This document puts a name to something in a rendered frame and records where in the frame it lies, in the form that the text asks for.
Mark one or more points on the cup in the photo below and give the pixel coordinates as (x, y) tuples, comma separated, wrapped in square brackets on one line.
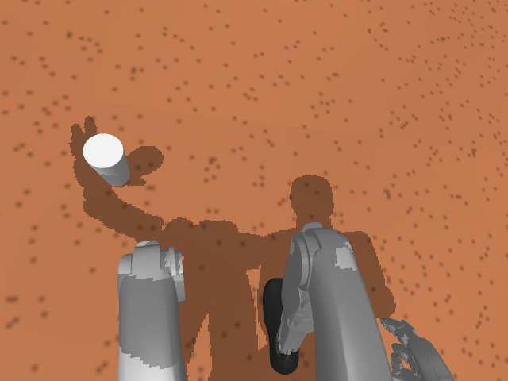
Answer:
[(105, 154)]

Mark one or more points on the right robot foot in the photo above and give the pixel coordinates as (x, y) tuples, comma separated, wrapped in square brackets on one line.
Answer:
[(273, 308)]

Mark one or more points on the right robot hand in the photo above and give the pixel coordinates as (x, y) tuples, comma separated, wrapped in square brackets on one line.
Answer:
[(418, 352)]

